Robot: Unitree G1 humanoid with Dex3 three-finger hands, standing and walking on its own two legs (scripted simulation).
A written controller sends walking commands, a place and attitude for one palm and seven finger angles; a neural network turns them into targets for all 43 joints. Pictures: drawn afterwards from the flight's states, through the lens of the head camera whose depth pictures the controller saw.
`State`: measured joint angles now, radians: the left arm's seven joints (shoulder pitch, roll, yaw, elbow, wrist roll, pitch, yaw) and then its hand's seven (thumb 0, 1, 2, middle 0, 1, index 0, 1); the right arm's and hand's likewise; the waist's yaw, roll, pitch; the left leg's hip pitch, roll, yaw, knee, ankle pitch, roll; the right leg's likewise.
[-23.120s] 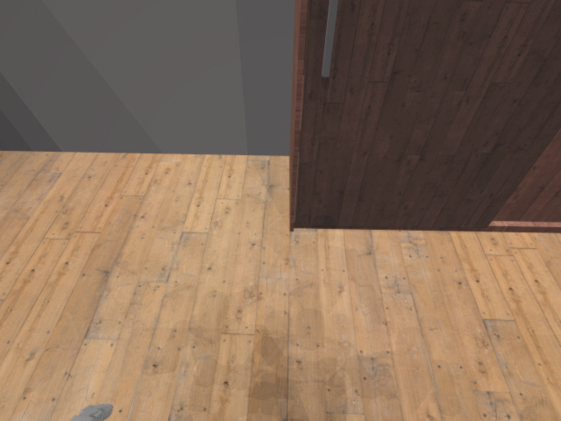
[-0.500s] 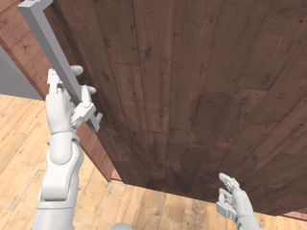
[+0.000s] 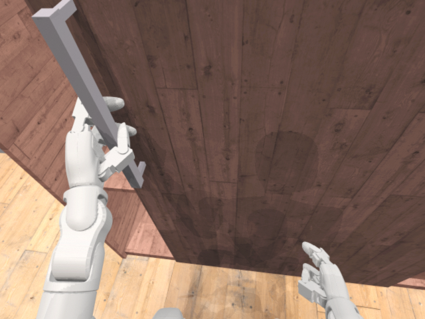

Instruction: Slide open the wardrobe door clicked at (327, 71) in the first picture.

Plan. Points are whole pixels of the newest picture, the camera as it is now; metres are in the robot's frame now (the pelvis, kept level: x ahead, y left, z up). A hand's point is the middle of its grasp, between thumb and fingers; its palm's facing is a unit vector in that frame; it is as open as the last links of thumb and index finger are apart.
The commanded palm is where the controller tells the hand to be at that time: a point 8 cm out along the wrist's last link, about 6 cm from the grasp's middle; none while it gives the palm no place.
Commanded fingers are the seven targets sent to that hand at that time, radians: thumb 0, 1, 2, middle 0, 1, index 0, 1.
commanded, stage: step sideways, sliding the door along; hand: left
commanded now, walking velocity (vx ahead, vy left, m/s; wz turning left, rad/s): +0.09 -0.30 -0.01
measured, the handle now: (111, 118) +0.36 +0.21 +0.20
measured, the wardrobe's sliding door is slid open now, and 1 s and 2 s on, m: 0.25 0.43 0.43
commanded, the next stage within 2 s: stop walking and hold the door there in 1.16 s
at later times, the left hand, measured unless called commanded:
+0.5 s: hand (204, 152) +0.32 +0.05 +0.18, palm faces +0.34 -0.94 -0.06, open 6.2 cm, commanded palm +0.29 +0.04 +0.18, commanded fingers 0.00 0.90 0.90 -0.45 -1.40 -0.45 -1.40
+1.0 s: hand (253, 152) +0.32 -0.02 +0.18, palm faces +0.46 -0.89 -0.03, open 6.4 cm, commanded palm +0.29 -0.05 +0.17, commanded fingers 0.00 0.90 0.90 -0.45 -1.40 -0.45 -1.40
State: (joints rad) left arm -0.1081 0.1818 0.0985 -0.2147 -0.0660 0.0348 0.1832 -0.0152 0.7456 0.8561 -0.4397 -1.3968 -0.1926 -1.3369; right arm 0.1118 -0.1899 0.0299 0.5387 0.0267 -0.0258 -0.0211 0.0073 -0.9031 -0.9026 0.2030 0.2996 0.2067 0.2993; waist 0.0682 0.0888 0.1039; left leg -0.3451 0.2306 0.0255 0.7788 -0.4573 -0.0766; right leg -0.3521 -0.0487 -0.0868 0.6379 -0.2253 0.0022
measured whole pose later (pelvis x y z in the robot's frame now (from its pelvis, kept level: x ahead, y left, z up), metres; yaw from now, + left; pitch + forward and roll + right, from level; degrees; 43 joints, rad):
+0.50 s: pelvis -0.02 -0.13 +0.00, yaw +0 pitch -1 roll -1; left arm -0.21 0.15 0.12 -0.14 -0.08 0.07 0.23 0.00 0.76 0.86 -0.44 -1.40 -0.19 -1.36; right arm 0.12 -0.21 0.02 0.62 0.03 0.00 -0.05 0.01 -0.90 -0.90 0.20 0.30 0.21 0.30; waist 0.06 0.08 0.11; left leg -0.43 0.17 0.00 0.93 -0.55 -0.07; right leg -0.33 -0.07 -0.12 0.65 -0.29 0.01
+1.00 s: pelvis -0.03 -0.24 +0.00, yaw +1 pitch -2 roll -3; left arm -0.34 0.19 0.20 -0.01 -0.08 0.07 0.25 0.01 0.78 0.87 -0.41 -1.40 -0.12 -1.37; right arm 0.10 -0.20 0.03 0.57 0.05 -0.02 -0.02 0.01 -0.90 -0.90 0.20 0.30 0.21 0.30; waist 0.08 0.07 0.12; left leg -0.41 0.23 0.01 0.74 -0.36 -0.08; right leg -0.27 -0.06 -0.11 0.61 -0.31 0.04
